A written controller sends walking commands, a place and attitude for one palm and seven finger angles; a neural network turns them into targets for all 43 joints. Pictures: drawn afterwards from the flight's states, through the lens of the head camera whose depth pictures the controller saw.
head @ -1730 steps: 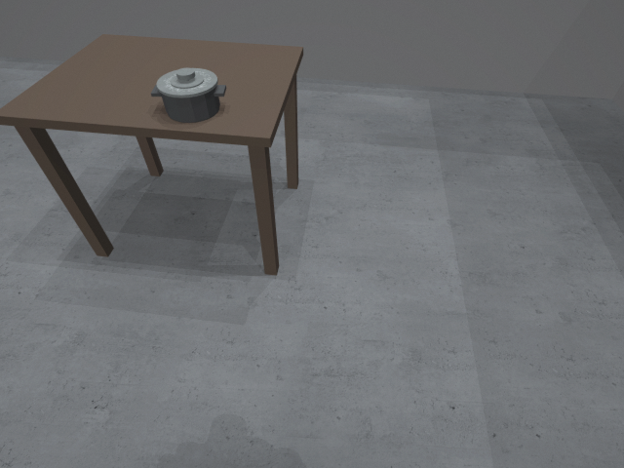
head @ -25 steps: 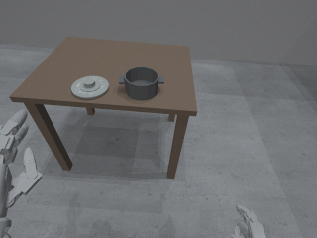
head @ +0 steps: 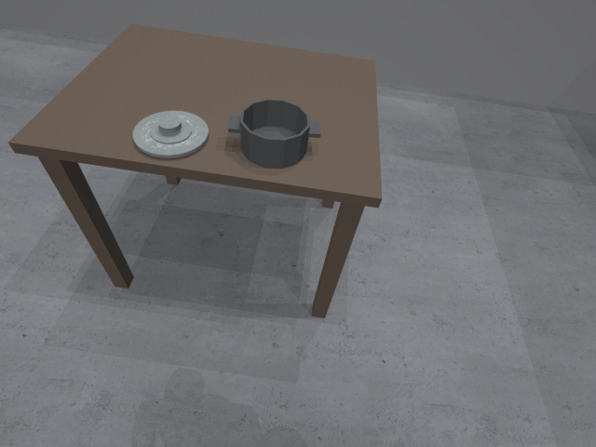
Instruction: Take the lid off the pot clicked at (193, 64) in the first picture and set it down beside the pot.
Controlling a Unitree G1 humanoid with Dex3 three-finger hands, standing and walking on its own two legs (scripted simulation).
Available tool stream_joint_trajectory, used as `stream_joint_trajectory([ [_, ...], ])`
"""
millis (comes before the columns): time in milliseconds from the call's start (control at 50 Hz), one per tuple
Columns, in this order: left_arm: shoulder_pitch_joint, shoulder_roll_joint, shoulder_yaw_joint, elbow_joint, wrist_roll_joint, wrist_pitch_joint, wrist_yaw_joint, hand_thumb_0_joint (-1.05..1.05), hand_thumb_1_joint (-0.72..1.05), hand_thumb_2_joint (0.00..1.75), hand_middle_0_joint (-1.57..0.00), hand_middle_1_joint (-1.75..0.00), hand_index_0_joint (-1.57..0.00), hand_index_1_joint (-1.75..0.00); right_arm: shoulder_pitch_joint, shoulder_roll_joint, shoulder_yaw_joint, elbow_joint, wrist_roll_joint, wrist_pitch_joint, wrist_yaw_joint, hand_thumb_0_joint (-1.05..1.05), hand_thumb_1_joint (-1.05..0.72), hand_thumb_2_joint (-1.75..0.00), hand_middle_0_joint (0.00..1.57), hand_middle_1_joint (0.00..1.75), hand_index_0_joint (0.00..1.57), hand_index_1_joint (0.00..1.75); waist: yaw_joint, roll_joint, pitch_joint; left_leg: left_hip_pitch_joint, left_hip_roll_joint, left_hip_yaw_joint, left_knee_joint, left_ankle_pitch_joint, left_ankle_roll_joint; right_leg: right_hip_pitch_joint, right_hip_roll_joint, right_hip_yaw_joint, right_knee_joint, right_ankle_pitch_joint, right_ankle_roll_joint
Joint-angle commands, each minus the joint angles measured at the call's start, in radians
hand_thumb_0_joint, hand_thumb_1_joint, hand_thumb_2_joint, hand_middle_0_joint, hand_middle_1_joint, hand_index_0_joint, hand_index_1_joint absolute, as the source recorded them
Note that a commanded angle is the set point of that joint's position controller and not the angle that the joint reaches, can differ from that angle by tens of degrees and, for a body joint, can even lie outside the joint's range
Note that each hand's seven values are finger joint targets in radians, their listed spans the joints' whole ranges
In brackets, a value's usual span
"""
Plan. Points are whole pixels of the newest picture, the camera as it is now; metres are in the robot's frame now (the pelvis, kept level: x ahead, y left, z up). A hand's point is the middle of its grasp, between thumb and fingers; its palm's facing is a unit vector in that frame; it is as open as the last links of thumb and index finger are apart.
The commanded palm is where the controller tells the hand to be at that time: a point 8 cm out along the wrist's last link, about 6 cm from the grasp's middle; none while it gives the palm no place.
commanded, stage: stop stepping back and stand still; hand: left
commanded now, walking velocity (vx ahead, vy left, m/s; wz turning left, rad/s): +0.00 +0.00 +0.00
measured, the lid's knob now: (169, 124) +0.77 +0.32 -0.05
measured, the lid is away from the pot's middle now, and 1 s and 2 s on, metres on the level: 0.24 0.24 0.24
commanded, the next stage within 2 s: let the arm hang, fingers relaxed in 0.82 s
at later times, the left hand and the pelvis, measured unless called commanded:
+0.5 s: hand out of the picture +0.12 +0.13 -0.15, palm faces +0.00 -0.97 -0.23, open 7.2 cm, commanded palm none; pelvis +0.05 -0.05 +0.02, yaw -2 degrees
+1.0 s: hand out of the picture +0.07 +0.11 -0.16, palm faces +0.02 -0.98 -0.19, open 7.3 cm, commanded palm none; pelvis +0.06 -0.06 +0.02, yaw -2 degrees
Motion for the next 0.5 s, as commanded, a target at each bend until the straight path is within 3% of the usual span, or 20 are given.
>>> stream_joint_trajectory([
  [0, -0.079, 0.044, -0.001, -0.050, -0.024, -0.043, -0.011, 0.00, 0.90, 0.90, -0.20, -0.30, -0.20, -0.30, 0.092, -0.142, -0.020, -0.047, -0.018, -0.047, -0.035, 0.00, -0.90, -0.90, 0.20, 0.30, 0.20, 0.30, -0.036, 0.237, 0.037, 0.201, 0.350, -0.531, -0.514, -0.098, 0.184, -0.288, -0.029, 0.097, 0.263, -0.188, -0.014],
  [20, -0.096, 0.043, 0.002, -0.015, -0.011, -0.045, -0.014, 0.00, 0.90, 0.90, -0.20, -0.30, -0.20, -0.30, 0.067, -0.106, -0.009, -0.026, -0.015, -0.060, -0.039, 0.00, -0.90, -0.90, 0.20, 0.30, 0.20, 0.30, -0.011, 0.227, 0.031, 0.163, 0.295, -0.457, -0.509, -0.014, 0.155, -0.250, -0.058, 0.117, 0.279, -0.137, -0.013],
  [80, -0.084, 0.023, -0.010, 0.032, -0.016, -0.048, -0.021, 0.00, 0.90, 0.90, -0.20, -0.30, -0.20, -0.30, 0.045, -0.057, 0.011, 0.007, -0.006, -0.078, -0.048, 0.00, -0.90, -0.90, 0.20, 0.30, 0.20, 0.30, 0.017, 0.135, 0.001, 0.210, 0.244, -0.261, -0.425, 0.406, 0.131, -0.165, -0.074, 0.097, 0.217, -0.088, 0.007],
  [100, -0.087, 0.013, -0.016, 0.042, -0.019, -0.047, -0.021, 0.00, 0.90, 0.90, -0.20, -0.30, -0.20, -0.30, 0.051, -0.053, 0.013, 0.020, -0.006, -0.078, -0.048, 0.00, -0.90, -0.90, 0.20, 0.30, 0.20, 0.30, 0.016, 0.092, -0.022, 0.226, 0.230, -0.202, -0.401, 0.487, 0.123, -0.111, -0.074, 0.076, 0.145, -0.095, 0.010],
  [140, -0.081, 0.002, -0.023, 0.060, -0.022, -0.042, -0.017, 0.00, 0.90, 0.90, -0.20, -0.30, -0.20, -0.30, 0.056, -0.055, 0.011, 0.044, -0.001, -0.070, -0.046, 0.00, -0.90, -0.90, 0.20, 0.30, 0.20, 0.30, 0.013, 0.089, -0.050, 0.237, 0.199, -0.126, -0.377, 0.501, 0.097, -0.021, -0.056, 0.041, 0.020, -0.058, 0.013],
  [180, -0.056, 0.006, -0.024, 0.079, -0.024, -0.046, -0.010, 0.00, 0.90, 0.90, -0.20, -0.30, -0.20, -0.30, 0.051, -0.052, 0.010, 0.058, 0.007, -0.064, -0.043, 0.00, -0.90, -0.90, 0.20, 0.30, 0.20, 0.30, 0.027, 0.071, -0.060, 0.197, 0.162, -0.091, -0.347, 0.419, 0.061, 0.090, -0.049, 0.046, -0.132, 0.084, 0.011],
  [240, -0.046, 0.043, -0.016, 0.105, -0.021, -0.052, 0.007, 0.00, 0.90, 0.90, -0.20, -0.30, -0.20, -0.30, 0.039, 0.008, 0.015, 0.076, 0.013, -0.060, -0.029, 0.00, -0.90, -0.90, 0.20, 0.30, 0.20, 0.30, 0.025, 0.034, 0.011, 0.100, 0.081, -0.044, -0.329, 0.161, 0.008, 0.157, -0.116, 0.132, -0.206, 0.198, -0.027],
  [280, -0.043, 0.058, -0.011, 0.108, -0.017, -0.048, 0.010, 0.00, 0.90, 0.90, -0.20, -0.30, -0.20, -0.30, 0.040, 0.024, 0.013, 0.084, 0.011, -0.058, -0.021, 0.00, -0.90, -0.90, 0.20, 0.30, 0.20, 0.30, 0.026, 0.115, 0.059, 0.086, 0.071, -0.062, -0.358, 0.075, 0.015, 0.117, -0.128, 0.124, -0.196, 0.142, -0.038],
  [300, -0.045, 0.049, -0.007, 0.122, -0.013, -0.052, 0.011, 0.00, 0.90, 0.90, -0.20, -0.30, -0.20, -0.30, 0.027, 0.026, 0.009, 0.089, 0.010, -0.055, -0.023, 0.00, -0.90, -0.90, 0.20, 0.30, 0.20, 0.30, 0.025, -0.006, 0.051, 0.097, 0.082, -0.052, -0.331, 0.118, 0.010, 0.128, -0.104, 0.123, -0.179, 0.186, -0.035],
  [340, -0.042, 0.025, -0.006, 0.132, -0.015, -0.060, 0.017, 0.00, 0.90, 0.90, -0.20, -0.30, -0.20, -0.30, 0.028, 0.018, 0.003, 0.101, 0.011, -0.054, -0.028, 0.00, -0.90, -0.90, 0.20, 0.30, 0.20, 0.30, 0.021, -0.083, 0.016, 0.133, 0.070, -0.023, -0.284, 0.194, 0.001, 0.160, -0.116, 0.131, -0.188, 0.278, -0.037],
  [360, -0.044, 0.026, -0.005, 0.133, -0.016, -0.062, 0.019, 0.00, 0.90, 0.90, -0.20, -0.30, -0.20, -0.30, 0.030, 0.025, 0.002, 0.108, 0.012, -0.053, -0.028, 0.00, -0.90, -0.90, 0.20, 0.30, 0.20, 0.30, 0.019, -0.094, 0.012, 0.144, 0.061, -0.012, -0.273, 0.206, -0.002, 0.166, -0.127, 0.141, -0.196, 0.310, -0.040],
  [480, -0.047, 0.024, 0.007, 0.132, -0.017, -0.067, 0.024, 0.00, 0.90, 0.90, -0.20, -0.30, -0.20, -0.30, 0.025, 0.042, 0.003, 0.127, 0.010, -0.051, -0.032, 0.00, -0.90, -0.90, 0.20, 0.30, 0.20, 0.30, 0.013, -0.018, 0.008, 0.190, 0.067, 0.007, -0.256, 0.288, -0.010, 0.172, -0.124, 0.144, -0.181, 0.433, -0.050],
])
